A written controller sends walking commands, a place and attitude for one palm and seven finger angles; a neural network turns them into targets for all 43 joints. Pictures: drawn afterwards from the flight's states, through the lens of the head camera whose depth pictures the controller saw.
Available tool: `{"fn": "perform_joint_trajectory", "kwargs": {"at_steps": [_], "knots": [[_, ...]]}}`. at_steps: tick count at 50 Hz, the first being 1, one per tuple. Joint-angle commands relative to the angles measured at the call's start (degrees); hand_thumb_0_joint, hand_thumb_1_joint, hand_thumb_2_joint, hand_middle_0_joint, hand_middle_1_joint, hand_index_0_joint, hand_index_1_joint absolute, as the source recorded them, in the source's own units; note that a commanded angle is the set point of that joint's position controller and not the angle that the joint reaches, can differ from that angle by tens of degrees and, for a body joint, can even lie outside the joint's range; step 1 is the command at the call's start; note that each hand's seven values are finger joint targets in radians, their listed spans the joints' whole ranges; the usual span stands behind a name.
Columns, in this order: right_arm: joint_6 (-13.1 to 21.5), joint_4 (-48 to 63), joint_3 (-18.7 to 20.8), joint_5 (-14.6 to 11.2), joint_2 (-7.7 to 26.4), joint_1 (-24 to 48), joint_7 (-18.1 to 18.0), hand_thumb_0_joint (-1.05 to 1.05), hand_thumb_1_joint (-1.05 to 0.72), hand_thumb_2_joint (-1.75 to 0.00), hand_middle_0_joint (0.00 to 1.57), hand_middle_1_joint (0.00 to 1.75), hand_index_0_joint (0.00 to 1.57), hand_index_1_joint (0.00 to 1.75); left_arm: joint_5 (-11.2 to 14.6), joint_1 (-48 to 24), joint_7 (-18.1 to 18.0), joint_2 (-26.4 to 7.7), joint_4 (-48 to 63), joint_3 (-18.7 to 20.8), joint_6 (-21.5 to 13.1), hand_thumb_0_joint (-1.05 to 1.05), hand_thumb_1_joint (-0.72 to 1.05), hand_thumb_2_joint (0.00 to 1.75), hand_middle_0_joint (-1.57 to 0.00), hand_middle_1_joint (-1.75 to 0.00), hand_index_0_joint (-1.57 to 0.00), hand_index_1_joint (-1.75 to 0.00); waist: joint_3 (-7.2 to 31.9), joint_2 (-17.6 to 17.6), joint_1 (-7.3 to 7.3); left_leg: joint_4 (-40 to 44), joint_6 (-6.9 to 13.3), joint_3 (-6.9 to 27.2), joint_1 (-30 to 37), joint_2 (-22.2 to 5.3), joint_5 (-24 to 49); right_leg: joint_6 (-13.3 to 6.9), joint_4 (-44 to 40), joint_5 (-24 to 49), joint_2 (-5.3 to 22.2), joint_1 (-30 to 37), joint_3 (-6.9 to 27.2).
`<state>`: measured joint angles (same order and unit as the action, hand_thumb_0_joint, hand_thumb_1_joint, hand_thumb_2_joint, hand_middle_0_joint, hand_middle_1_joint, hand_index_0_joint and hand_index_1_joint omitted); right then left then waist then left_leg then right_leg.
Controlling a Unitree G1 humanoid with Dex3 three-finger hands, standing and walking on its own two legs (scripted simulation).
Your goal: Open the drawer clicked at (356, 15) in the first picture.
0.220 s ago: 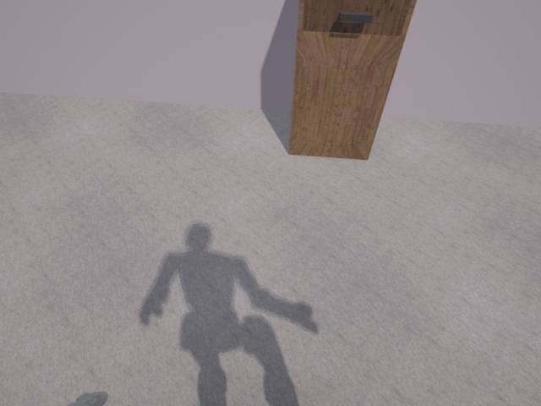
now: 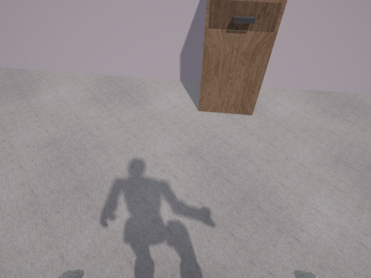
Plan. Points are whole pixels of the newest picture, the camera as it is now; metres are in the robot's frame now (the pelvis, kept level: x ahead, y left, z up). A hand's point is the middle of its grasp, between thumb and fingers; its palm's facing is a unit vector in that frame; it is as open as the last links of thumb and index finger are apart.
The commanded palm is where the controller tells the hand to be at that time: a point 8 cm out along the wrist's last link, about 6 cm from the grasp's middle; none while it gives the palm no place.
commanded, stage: stand and wait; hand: left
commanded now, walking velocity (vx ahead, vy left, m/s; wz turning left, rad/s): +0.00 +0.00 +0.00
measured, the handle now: (243, 18) +1.53 -0.25 +0.00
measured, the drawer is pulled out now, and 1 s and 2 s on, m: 0.00 0.00 0.00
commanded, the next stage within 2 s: look at it before walking up in 0.60 s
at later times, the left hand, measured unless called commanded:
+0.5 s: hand out of the picture +0.05 +0.24 -0.15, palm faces -0.02 -0.94 -0.34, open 7.4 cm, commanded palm none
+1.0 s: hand out of the picture +0.05 +0.23 -0.15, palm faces -0.03 -0.94 -0.33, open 7.4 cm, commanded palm none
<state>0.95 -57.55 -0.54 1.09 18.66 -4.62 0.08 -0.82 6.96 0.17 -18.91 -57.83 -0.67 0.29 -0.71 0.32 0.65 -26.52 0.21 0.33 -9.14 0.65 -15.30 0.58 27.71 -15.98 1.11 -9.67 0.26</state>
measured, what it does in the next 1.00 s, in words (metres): stands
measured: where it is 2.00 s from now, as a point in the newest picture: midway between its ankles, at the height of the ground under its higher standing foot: outside the picture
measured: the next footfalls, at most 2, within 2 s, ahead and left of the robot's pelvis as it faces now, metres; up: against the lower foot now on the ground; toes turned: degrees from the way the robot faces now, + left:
none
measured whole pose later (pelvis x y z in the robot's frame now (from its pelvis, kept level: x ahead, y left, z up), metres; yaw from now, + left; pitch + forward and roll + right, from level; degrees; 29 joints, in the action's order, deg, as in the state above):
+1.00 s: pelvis -0.02 -0.01 +0.01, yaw +0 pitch -2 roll +0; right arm 0.8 -63.5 -0.4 0.7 19.3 -7.1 0.3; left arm -0.9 8.1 0.4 -19.3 -62.3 -0.4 -0.2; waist -2.1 0.3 0.3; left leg -22.1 -1.0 0.6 -8.8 -0.7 -11.2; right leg -0.4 23.1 -11.7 -0.2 -9.3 0.0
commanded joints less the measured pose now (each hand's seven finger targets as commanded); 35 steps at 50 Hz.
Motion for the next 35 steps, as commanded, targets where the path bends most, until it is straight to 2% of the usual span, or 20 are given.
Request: {"fn": "perform_joint_trajectory", "kwargs": {"at_steps": [1, 13, 19, 24, 27, 30, 35], "knots": [[1.05, 2.86, 3.1, -0.2, 12.0, 2.38, -1.04, 0.0, -0.9, -0.9, 0.2, 0.3, 0.2, 0.3, 0.17, -2.34, -0.98, -12.26, 3.65, 2.96, -1.49, 0.0, 0.9, 0.9, -0.2, -0.3, -0.2, -0.3, 3.58, 0.23, -0.62, 4.28, 2.02, 4.72, 0.56, -6.39, 13.81, -2.49, -4.78, 13.07, 5.63, 0.46, 4.65], [1.0, -0.02, 2.79, -0.4, 12.16, 1.38, -0.96, 0.0, -0.9, -0.9, 0.2, 0.3, 0.2, 0.3, 0.29, -1.83, -0.85, -12.26, 1.16, 2.89, -1.58, 0.0, 0.9, 0.9, -0.2, -0.3, -0.2, -0.3, 2.56, -0.86, -0.54, 6.52, 1.65, 5.3, 0.13, -6.68, 10.12, -2.56, -7.4, 9.28, 5.65, 0.9, 5.51], [0.81, -1.31, 2.6, -0.53, 12.47, 0.73, -0.84, 0.0, -0.9, -0.9, 0.2, 0.3, 0.2, 0.3, 0.3, -1.59, -0.79, -12.5, 0.1, 2.79, -1.57, 0.0, 0.9, 0.9, -0.2, -0.3, -0.2, -0.3, 1.42, 0.12, -0.47, 7.28, 1.52, 5.65, -0.31, -6.74, 7.81, -2.53, -8.72, 5.95, 5.62, 0.18, 5.77], [0.87, -2.07, 2.55, -0.57, 12.57, 0.2, -0.77, 0.0, -0.9, -0.9, 0.2, 0.3, 0.2, 0.3, 0.25, -1.43, -0.76, -12.6, -0.45, 2.74, -1.55, 0.0, 0.9, 0.9, -0.2, -0.3, -0.2, -0.3, 1.28, -0.36, -0.39, 7.76, 1.46, 5.68, -0.55, -6.83, 6.93, -2.52, -9.25, 4.82, 5.65, 0.11, 6.16], [0.91, -2.36, 2.49, -0.52, 12.49, -0.19, -0.75, 0.0, -0.9, -0.9, 0.2, 0.3, 0.2, 0.3, 0.27, -1.52, -0.74, -12.63, -0.55, 2.73, -1.64, 0.0, 0.9, 0.9, -0.2, -0.3, -0.2, -0.3, 1.48, 0.74, -0.52, 7.8, 1.32, 5.63, -0.42, -6.8, 7.0, -2.51, -9.49, 4.56, 5.8, -0.03, 6.24], [0.94, -2.58, 2.46, -0.5, 12.44, -0.24, -0.71, 0.0, -0.9, -0.9, 0.2, 0.3, 0.2, 0.3, 0.23, -1.36, -0.76, -12.47, -0.6, 2.68, -1.58, 0.0, 0.9, 0.9, -0.2, -0.3, -0.2, -0.3, 1.04, -0.33, -0.4, 8.18, 1.45, 5.87, -0.64, -6.93, 6.77, -2.53, -9.5, 4.04, 5.74, -0.37, 6.19], [0.84, -2.62, 2.48, -0.53, 12.39, -0.16, -0.65, 0.0, -0.9, -0.9, 0.2, 0.3, 0.2, 0.3, 0.19, -1.49, -0.75, -12.54, -0.74, 2.62, -1.63, 0.0, 0.9, 0.9, -0.2, -0.3, -0.2, -0.3, 0.79, 0.15, -0.47, 8.15, 1.3, 5.72, -0.43, -6.85, 6.31, -2.49, -10.02, 3.27, 5.73, -0.99, 6.55]]}}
